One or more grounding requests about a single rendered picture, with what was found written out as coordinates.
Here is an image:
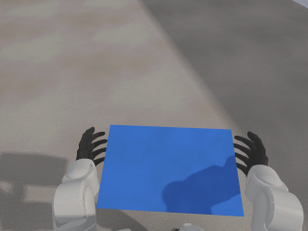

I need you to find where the robot left hand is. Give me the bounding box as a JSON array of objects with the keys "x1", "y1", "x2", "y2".
[{"x1": 76, "y1": 127, "x2": 108, "y2": 166}]

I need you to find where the robot right hand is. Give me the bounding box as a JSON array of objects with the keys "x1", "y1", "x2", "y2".
[{"x1": 233, "y1": 131, "x2": 269, "y2": 177}]

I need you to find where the robot left forearm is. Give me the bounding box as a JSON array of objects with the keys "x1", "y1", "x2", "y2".
[{"x1": 52, "y1": 158, "x2": 100, "y2": 231}]

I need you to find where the carton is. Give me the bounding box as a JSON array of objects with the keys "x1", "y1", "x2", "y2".
[{"x1": 96, "y1": 124, "x2": 244, "y2": 217}]

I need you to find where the robot right forearm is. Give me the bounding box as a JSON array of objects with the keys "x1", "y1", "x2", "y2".
[{"x1": 244, "y1": 165, "x2": 304, "y2": 231}]

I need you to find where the right robot shin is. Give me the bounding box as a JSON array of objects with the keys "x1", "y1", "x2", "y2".
[{"x1": 179, "y1": 223, "x2": 192, "y2": 230}]

